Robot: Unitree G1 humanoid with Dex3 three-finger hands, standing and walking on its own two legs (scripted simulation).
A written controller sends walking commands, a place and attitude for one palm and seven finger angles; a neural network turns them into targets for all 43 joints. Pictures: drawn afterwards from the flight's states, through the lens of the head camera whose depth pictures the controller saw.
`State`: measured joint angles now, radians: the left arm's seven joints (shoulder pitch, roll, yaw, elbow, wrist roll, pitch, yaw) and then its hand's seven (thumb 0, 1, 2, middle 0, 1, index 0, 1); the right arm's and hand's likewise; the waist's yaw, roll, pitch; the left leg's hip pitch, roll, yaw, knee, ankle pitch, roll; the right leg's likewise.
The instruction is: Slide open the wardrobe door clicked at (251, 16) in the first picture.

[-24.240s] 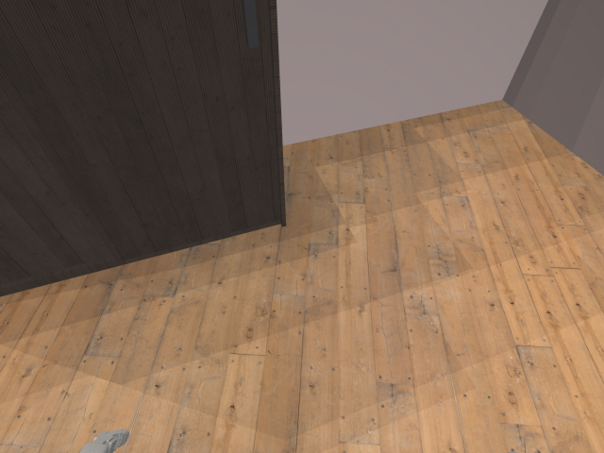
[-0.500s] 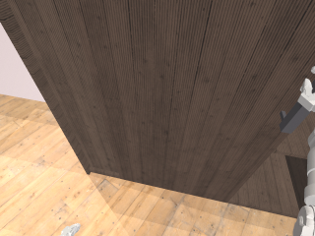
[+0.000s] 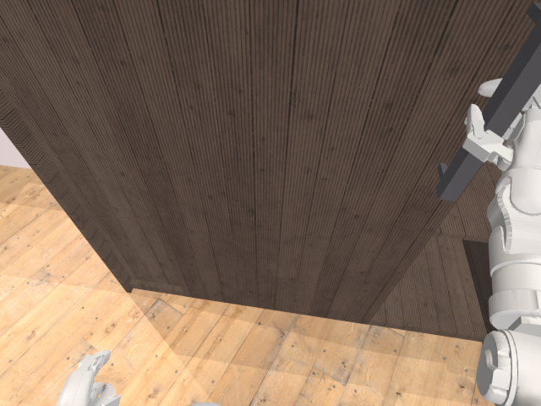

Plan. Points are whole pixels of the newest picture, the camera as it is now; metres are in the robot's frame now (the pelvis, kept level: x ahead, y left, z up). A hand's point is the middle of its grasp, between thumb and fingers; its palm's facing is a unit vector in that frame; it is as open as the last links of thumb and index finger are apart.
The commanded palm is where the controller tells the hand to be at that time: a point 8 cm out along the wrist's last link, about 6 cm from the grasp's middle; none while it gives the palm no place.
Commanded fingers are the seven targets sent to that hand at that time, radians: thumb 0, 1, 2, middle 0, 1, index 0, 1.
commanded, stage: stop walking and hold the door there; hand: right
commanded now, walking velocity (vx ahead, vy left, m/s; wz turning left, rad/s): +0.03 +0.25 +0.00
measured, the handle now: (484, 117) +0.48 -0.25 +0.20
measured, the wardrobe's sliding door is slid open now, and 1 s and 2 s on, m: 0.42 0.42 0.42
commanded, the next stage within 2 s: loosen the grip on the handle in 0.74 s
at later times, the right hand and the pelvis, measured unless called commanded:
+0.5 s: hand (476, 134) +0.43 -0.22 +0.21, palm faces +0.29 +0.95 -0.14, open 6.0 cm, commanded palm +0.40 -0.26 +0.18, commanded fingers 0.00 -0.90 -0.90 0.45 1.40 0.45 1.40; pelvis -0.03 +0.00 +0.01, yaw +2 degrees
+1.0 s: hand (488, 129) +0.43 -0.23 +0.21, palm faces +0.28 +0.95 -0.11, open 7.3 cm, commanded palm +0.40 -0.26 +0.20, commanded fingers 0.00 0.19 -0.38 0.45 1.40 0.45 1.40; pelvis -0.04 +0.00 +0.00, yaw +2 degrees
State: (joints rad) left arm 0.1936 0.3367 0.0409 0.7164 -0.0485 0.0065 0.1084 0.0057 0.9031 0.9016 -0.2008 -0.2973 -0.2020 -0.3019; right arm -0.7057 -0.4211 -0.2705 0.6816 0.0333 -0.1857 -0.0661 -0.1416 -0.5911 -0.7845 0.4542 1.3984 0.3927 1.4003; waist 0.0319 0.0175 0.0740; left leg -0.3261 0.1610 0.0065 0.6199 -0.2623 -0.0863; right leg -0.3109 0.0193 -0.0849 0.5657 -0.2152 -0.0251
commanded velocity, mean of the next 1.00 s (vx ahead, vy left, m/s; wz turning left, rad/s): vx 0.05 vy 0.03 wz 0.00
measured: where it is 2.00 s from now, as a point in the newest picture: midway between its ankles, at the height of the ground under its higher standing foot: outside the picture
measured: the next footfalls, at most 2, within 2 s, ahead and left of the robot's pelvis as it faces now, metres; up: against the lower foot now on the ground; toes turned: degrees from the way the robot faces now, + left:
left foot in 0.28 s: -0.02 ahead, +0.10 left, +0.00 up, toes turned +4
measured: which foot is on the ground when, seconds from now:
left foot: up 0.00-0.26, down 0.28-1.00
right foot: down 0.00-1.00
